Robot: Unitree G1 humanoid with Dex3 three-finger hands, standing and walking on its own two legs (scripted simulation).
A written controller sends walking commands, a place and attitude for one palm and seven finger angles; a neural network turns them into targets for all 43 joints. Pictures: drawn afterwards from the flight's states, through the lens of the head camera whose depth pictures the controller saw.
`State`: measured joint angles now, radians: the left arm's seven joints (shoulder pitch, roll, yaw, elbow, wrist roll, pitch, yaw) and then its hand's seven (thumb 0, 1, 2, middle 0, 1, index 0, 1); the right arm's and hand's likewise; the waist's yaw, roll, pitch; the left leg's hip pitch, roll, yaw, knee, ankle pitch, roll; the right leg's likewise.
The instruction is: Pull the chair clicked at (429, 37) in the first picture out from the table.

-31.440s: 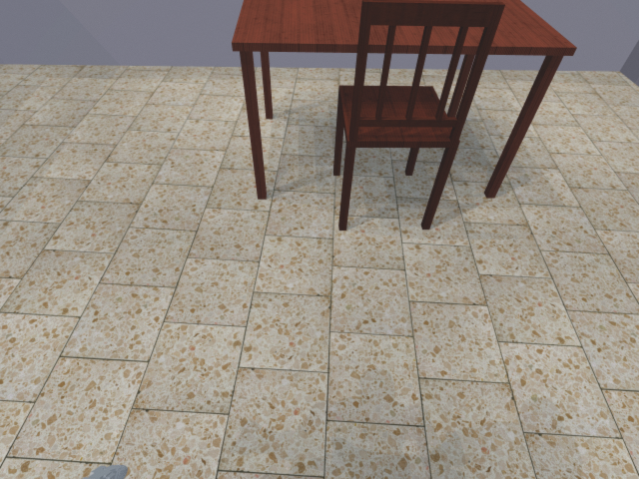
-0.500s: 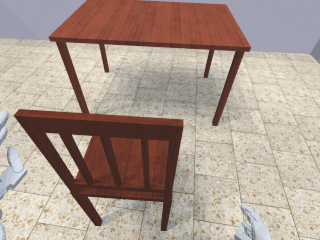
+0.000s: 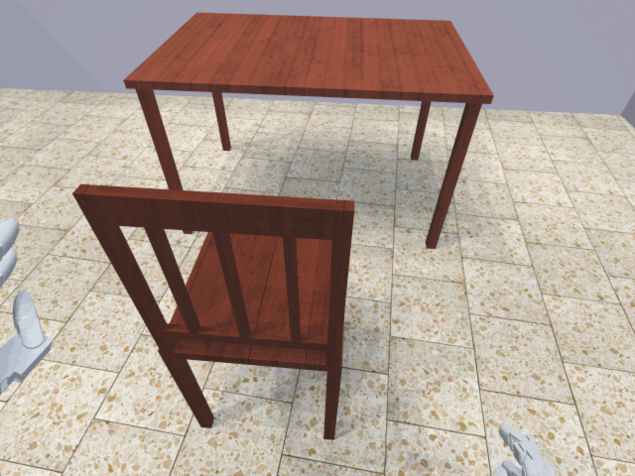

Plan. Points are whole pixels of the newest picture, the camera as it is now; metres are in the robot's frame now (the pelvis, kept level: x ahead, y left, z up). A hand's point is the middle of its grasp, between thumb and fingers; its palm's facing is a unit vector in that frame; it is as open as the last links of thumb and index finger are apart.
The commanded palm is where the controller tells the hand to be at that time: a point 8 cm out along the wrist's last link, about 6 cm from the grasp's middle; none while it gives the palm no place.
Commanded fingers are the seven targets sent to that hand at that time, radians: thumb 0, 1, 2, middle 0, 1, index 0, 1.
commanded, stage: stop stepping back and stand still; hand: left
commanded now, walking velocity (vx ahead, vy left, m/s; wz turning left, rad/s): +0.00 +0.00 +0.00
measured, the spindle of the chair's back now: (234, 288) +0.44 +0.17 -0.07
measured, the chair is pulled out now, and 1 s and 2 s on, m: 0.62 0.62 0.62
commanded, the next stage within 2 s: let the arm hang, fingers relaxed in 0.46 s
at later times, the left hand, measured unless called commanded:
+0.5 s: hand (12, 382) +0.16 +0.27 +0.16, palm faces +0.45 -0.78 -0.43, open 7.4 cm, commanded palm +0.11 +0.30 +0.18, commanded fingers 0.00 0.90 0.90 -0.20 -0.30 -0.20 -0.30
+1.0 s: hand out of the picture -0.04 +0.18 -0.17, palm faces +0.06 -0.98 -0.21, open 6.9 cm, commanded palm none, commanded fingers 0.00 0.90 0.90 -0.20 -0.30 -0.20 -0.30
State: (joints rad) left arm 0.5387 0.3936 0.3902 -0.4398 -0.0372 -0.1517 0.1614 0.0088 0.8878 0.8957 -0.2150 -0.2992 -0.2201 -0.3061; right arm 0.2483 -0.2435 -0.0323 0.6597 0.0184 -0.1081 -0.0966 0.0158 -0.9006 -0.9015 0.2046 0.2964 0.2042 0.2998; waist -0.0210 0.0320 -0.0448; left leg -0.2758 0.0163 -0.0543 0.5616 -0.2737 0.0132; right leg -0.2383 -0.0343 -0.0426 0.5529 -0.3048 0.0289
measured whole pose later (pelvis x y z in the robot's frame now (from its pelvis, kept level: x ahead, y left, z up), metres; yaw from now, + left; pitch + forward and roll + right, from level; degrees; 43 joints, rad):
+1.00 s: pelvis -0.03 -0.01 +0.00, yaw +3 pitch -1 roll -1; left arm 0.34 0.23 0.01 0.98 0.01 0.04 0.02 -0.03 0.99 0.89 -0.20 -0.30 -0.21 -0.30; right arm 0.35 -0.15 0.01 1.00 -0.02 0.02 -0.01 0.01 -0.90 -0.90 0.20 0.30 0.20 0.30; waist 0.01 -0.02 0.06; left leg -0.32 0.01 -0.11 0.55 -0.22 -0.03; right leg -0.24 -0.03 -0.09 0.50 -0.24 0.01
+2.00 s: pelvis -0.01 -0.02 +0.01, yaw +2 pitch -1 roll +0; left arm 0.31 0.14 0.00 1.05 0.01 0.02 0.03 0.00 0.91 0.90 -0.20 -0.30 -0.20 -0.30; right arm 0.33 -0.12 0.00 1.07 -0.02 -0.01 -0.03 0.01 -0.91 -0.90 0.20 0.30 0.20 0.30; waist 0.00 0.01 0.05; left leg -0.26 0.02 -0.09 0.49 -0.22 -0.04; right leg -0.22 -0.03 -0.08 0.50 -0.26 0.00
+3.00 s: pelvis -0.01 -0.02 +0.01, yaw +2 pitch -2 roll +0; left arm 0.32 0.13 0.01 1.06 0.01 0.01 0.03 0.00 0.91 0.90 -0.20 -0.30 -0.20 -0.30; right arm 0.33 -0.11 0.00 1.08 -0.02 -0.01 -0.03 0.01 -0.91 -0.90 0.20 0.30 0.20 0.30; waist 0.00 0.00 0.05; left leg -0.25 0.02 -0.09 0.49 -0.22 -0.04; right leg -0.21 -0.03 -0.08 0.50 -0.26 0.00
